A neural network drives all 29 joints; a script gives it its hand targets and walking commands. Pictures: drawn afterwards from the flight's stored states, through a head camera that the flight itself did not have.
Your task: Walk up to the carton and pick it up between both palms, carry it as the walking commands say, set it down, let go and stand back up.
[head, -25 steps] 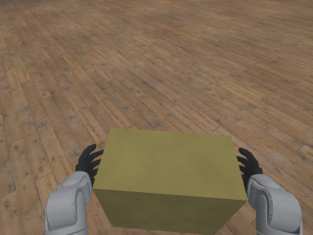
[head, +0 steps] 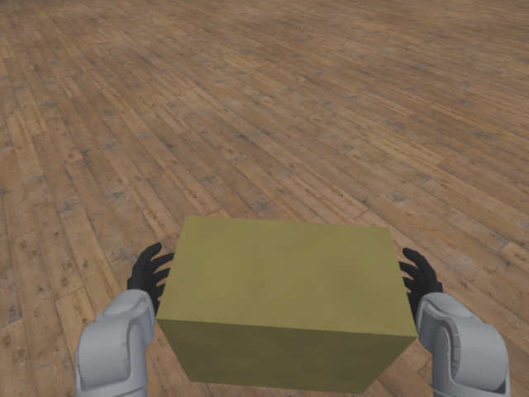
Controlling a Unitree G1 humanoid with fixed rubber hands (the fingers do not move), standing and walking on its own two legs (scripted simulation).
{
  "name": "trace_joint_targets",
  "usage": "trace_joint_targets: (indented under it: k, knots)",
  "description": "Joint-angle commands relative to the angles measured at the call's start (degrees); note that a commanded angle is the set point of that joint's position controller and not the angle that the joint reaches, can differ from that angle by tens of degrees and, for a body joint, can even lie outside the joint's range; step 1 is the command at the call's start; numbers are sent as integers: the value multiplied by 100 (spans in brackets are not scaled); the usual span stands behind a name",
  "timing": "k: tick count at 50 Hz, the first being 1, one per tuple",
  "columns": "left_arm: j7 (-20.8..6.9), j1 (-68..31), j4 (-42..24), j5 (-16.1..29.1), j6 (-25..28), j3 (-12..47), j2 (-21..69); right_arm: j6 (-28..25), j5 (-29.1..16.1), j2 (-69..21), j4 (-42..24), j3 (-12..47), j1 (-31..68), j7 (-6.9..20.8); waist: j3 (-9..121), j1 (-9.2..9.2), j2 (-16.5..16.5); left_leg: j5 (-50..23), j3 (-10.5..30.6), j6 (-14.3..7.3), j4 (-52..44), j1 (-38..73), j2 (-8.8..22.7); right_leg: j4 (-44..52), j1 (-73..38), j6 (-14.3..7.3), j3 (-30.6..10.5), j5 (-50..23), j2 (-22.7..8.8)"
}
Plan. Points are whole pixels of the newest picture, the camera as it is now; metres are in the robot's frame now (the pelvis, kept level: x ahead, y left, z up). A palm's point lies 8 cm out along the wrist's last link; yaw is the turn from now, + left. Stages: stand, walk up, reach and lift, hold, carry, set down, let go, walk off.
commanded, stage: carry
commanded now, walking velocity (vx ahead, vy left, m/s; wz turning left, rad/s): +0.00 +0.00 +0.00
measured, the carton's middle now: (280, 311) +0.28 +0.00 +0.01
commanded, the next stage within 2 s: hold in 1.26 s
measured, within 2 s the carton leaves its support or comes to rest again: neither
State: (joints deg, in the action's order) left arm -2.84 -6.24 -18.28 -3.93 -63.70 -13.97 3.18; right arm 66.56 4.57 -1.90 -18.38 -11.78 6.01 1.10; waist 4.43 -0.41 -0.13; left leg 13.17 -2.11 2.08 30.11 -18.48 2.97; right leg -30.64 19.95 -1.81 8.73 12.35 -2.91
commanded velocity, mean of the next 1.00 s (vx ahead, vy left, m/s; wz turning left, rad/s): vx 0.00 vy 0.00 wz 0.00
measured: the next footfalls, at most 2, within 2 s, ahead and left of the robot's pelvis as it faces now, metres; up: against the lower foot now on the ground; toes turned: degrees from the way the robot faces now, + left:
none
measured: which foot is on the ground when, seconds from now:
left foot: down 0.00-1.00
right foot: down 0.00-1.00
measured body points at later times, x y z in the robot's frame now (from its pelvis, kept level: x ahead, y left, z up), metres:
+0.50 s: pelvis +0.00 +0.01 +0.00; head -0.01 +0.01 +0.45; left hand +0.28 +0.19 +0.07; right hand +0.27 -0.19 +0.06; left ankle +0.03 +0.14 -0.73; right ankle +0.04 -0.10 -0.73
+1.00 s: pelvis +0.00 +0.01 +0.00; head -0.02 +0.01 +0.45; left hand +0.28 +0.20 +0.06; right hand +0.27 -0.18 +0.05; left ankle +0.03 +0.14 -0.73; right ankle +0.04 -0.10 -0.73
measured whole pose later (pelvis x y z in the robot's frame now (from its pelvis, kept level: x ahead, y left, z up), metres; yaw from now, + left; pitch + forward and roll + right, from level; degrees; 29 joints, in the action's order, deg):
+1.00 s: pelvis +0.00 +0.01 +0.00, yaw +0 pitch +2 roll +0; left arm -3.6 -6.3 -8.4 -5.4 -53.3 -13.7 3.3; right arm 55.8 6.4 -2.4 -9.0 -12.0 5.2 2.1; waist 5.7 -0.2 0.4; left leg 13.0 -3.3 1.2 29.9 -19.2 2.4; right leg -30.5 21.0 -0.8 7.9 11.9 -3.9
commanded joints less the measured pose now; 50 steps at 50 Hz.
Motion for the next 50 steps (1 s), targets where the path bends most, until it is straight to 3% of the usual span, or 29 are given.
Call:
trace_joint_targets:
  k: [1, 50]
  knots:
    - [-986, -2399, -323, 1848, -160, 4362, 4216, -149, -1909, -4294, -705, 4245, 2850, 1020, 1110, 18, 85, -351, 266, -75, -375, 225, 402, 707, -547, 56, -718, -84, -740]
    - [-927, -2250, 636, 1202, 1001, 3776, 3919, -1294, -1279, -3944, 182, 3655, 2615, 1000, 1252, 22, 51, -408, 273, -148, -507, 111, 435, 571, -555, 112, -723, -210, -696]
